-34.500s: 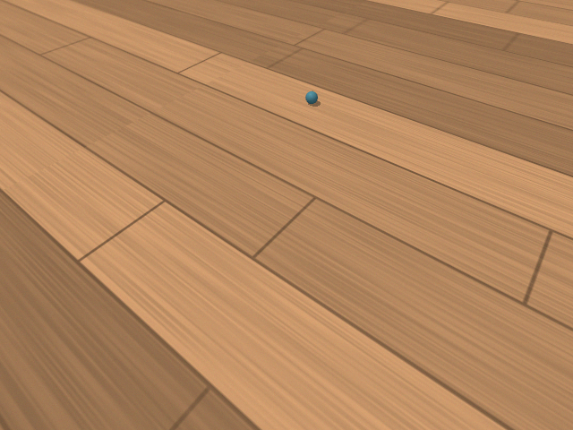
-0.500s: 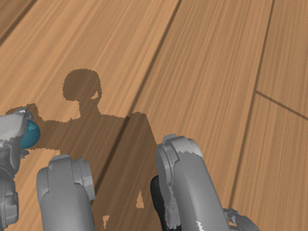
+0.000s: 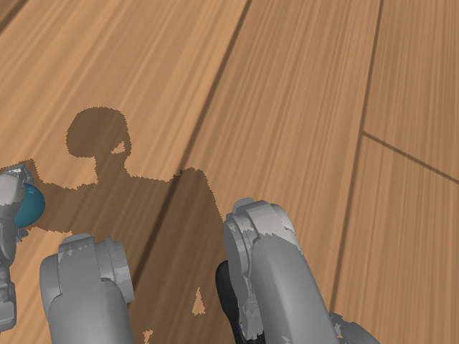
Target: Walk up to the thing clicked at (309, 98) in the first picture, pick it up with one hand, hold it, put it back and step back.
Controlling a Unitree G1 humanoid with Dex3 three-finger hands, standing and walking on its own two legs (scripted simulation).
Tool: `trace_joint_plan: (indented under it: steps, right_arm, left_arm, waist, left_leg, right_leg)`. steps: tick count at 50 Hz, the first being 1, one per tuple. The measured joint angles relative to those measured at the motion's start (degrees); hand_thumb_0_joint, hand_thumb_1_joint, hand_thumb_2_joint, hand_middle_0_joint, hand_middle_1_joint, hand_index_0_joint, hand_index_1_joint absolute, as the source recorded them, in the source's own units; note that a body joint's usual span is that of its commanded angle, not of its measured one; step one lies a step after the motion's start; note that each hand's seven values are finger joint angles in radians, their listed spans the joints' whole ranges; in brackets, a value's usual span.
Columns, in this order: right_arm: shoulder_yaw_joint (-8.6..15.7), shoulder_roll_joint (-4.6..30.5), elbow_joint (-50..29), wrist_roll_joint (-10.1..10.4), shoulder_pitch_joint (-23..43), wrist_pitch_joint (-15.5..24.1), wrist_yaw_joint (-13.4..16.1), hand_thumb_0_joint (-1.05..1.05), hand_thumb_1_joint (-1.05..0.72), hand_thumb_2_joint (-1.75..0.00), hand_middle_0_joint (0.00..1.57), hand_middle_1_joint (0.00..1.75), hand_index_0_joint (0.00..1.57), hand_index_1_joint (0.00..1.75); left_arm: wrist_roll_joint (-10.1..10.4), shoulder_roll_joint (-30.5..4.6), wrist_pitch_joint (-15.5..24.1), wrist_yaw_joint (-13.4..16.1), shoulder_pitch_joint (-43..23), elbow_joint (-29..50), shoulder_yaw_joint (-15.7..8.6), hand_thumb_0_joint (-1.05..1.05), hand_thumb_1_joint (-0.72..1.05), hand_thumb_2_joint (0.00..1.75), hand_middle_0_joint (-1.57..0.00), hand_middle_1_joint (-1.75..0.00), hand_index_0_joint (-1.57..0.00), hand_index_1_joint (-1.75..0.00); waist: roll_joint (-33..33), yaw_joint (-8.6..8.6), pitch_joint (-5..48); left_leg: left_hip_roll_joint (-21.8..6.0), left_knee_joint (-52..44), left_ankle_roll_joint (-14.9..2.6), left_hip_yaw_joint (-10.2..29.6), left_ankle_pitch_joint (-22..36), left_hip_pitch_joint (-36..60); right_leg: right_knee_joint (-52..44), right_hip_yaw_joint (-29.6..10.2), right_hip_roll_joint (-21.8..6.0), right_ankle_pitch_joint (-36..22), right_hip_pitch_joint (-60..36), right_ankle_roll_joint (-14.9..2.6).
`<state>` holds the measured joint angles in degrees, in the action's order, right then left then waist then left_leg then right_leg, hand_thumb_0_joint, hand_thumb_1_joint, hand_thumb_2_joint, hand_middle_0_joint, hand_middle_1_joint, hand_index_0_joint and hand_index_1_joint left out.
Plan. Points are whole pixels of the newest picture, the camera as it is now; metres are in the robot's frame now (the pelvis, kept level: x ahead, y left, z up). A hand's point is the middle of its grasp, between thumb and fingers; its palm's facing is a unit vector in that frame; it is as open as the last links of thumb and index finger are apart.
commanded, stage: rest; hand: left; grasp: from above
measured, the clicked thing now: (17, 205) +0.39 +0.28 -0.24
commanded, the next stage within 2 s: open in 0.64 s
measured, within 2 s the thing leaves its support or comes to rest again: neither
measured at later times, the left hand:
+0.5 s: hand (15, 212) +0.38 +0.29 -0.24, palm faces -0.44 -0.13 -0.89, open 10.4 cm
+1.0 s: hand (7, 214) +0.38 +0.30 -0.24, palm faces -0.44 -0.13 -0.89, open 11.7 cm
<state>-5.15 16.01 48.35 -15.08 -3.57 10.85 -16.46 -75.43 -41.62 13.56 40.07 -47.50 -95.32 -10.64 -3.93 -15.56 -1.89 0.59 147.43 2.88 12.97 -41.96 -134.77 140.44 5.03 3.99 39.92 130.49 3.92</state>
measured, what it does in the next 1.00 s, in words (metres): stands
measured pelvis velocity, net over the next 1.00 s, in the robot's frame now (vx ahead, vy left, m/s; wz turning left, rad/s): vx -0.01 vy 0.01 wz -0.04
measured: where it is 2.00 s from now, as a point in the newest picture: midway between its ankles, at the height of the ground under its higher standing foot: outside the picture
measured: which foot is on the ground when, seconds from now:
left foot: down 0.00-1.00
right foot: down 0.00-1.00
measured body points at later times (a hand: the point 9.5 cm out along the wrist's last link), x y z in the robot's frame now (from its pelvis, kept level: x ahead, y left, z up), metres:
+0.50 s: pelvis +0.00 +0.00 +0.00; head +0.24 +0.11 +0.36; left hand +0.40 +0.29 -0.19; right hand +0.06 -0.26 -0.08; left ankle +0.06 +0.13 -0.26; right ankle +0.10 -0.13 -0.26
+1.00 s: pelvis -0.01 +0.01 +0.00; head +0.24 +0.12 +0.36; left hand +0.40 +0.30 -0.19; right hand +0.07 -0.26 -0.07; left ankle +0.06 +0.13 -0.26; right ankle +0.10 -0.13 -0.26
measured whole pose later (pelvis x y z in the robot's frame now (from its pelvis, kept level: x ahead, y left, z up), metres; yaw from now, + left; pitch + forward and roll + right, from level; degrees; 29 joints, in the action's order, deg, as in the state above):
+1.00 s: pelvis -0.01 +0.01 +0.00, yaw -2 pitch +26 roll -12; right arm -9.2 19.2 47.6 -17.0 -1.8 17.9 -21.1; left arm -73.9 -46.5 13.7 44.1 -49.7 -100.3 -7.4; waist -6.0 -16.9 -5.9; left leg 0.2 148.2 2.3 15.3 -42.1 -133.1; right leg 138.8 7.1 4.7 39.0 127.8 4.2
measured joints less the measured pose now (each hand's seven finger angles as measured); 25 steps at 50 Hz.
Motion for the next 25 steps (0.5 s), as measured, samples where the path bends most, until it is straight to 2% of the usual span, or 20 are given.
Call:
trace_joint_plan:
  steps: [6, 11, 16, 25]
  right_arm:
    - [-0.7, 0.4, 0.2, -0.5, -0.1, 0.9, -0.7, 0.00, -0.91, -0.90, 0.20, 0.30, 0.20, 0.30]
    - [-1.2, 0.7, 0.6, -1.2, -0.1, 1.8, -1.3, 0.00, -0.91, -0.90, 0.20, 0.30, 0.20, 0.30]
    - [-1.9, 1.1, 0.7, -1.6, 0.1, 3.1, -2.1, 0.00, -0.91, -0.90, 0.20, 0.30, 0.20, 0.30]
    - [-2.8, 1.6, 0.4, -1.9, 0.7, 5.0, -3.6, 0.00, -0.91, -0.90, 0.20, 0.30, 0.20, 0.30]
  left_arm:
    - [-0.3, -1.0, 0.3, 0.8, -0.2, -1.3, 0.3, -0.04, -0.04, 0.65, -0.79, -0.82, -0.53, -0.78]
    - [-0.3, -1.3, 0.1, 1.8, -0.7, -2.7, 2.0, -0.04, -0.04, 0.65, -0.79, -0.82, -0.53, -0.78]
    - [-0.5, -1.8, 0.1, 3.0, -0.9, -3.1, 2.2, -0.03, -0.03, 0.65, -0.79, -0.83, -0.53, -0.78]
    - [0.5, -2.3, -0.9, 4.3, -1.6, -3.6, 2.2, -0.03, -0.03, 0.64, -0.78, -0.83, -0.53, -0.79]
  waist:
    - [-0.4, -0.46, -0.5]
    - [-0.7, -0.79, -0.7]
    - [-0.9, -1.20, -1.4]
    - [-1.3, -1.51, -2.5]
  left_leg:
    - [0.0, 0.3, -0.20, 0.4, 0.1, 0.1]
    - [-0.1, 0.5, -0.39, 0.5, 0.0, 0.0]
    - [-0.1, 0.7, -0.44, 0.9, -0.2, 0.3]
    - [-0.2, 0.7, -0.51, 1.4, -0.6, 0.7]
  right_leg:
    - [-0.1, 0.3, 0.2, -0.2, -0.3, 0.17]
    - [-0.2, 0.5, 0.2, -0.3, -0.5, 0.04]
    - [-0.4, 0.8, 0.3, -0.2, -0.9, 0.08]
    - [-0.9, 1.3, 0.4, 0.0, -1.4, 0.11]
